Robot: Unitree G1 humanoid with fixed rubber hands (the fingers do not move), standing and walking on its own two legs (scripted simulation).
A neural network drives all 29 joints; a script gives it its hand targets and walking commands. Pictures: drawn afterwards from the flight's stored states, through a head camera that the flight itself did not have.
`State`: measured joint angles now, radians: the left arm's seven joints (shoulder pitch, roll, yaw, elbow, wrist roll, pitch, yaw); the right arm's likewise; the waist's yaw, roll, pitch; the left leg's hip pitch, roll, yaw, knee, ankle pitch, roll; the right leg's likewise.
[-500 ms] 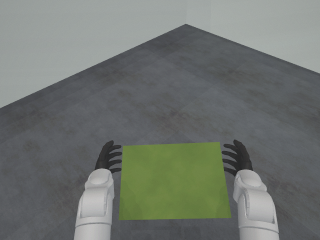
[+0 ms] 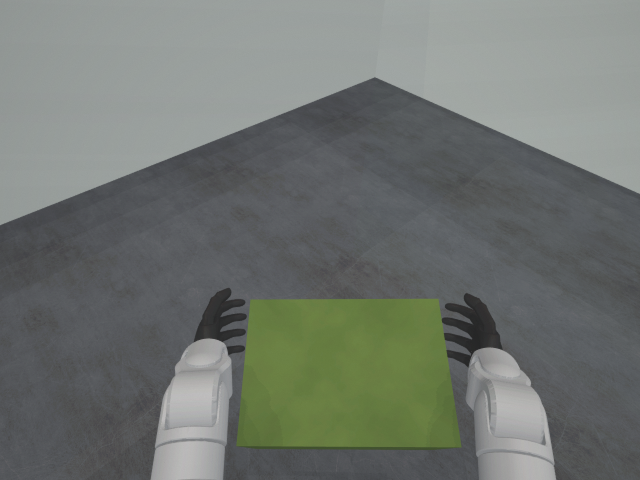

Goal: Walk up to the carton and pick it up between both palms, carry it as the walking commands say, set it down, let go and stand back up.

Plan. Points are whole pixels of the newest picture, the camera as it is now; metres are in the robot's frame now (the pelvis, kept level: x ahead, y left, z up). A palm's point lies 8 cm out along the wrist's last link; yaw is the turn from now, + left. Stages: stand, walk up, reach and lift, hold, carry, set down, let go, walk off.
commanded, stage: carry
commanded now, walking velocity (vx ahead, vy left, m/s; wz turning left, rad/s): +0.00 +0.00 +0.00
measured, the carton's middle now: (343, 376) +0.29 +0.00 -0.06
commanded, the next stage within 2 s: none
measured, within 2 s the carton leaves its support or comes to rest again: neither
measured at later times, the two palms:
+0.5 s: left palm (221, 303) +0.34 +0.18 +0.02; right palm (465, 319) +0.34 -0.16 +0.03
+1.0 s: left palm (207, 295) +0.35 +0.20 +0.03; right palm (452, 311) +0.35 -0.14 +0.03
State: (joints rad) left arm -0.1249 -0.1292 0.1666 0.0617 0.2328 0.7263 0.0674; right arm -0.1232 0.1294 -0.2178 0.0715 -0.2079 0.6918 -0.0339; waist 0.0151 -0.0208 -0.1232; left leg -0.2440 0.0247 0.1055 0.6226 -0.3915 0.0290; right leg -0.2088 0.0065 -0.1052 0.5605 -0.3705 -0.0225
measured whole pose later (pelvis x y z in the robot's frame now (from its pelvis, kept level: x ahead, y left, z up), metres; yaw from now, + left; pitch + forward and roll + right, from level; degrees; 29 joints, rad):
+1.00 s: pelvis +0.07 +0.02 +0.00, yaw +1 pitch +2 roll -1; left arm -0.17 -0.13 0.20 0.13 0.26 0.70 0.05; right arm -0.14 0.13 -0.23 0.12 -0.22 0.70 -0.03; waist -0.01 0.01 -0.11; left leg -0.16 0.01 0.08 0.57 -0.43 0.04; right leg -0.27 -0.01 -0.14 0.56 -0.32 -0.03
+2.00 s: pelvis +0.01 +0.03 +0.00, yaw +2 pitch +1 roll -1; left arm -0.19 -0.14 0.22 0.17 0.26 0.67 0.05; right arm -0.17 0.13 -0.24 0.16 -0.20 0.67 -0.05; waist -0.01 0.00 -0.07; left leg -0.23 -0.02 0.07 0.55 -0.34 0.06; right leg -0.31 -0.04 -0.16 0.51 -0.21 -0.02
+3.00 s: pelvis -0.01 +0.03 +0.00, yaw +3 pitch +0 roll -1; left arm -0.19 -0.14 0.22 0.19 0.27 0.67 0.05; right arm -0.19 0.13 -0.24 0.18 -0.23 0.68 -0.03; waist -0.01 0.00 -0.09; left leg -0.25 -0.02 0.07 0.55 -0.31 0.06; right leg -0.32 -0.04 -0.15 0.49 -0.17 -0.03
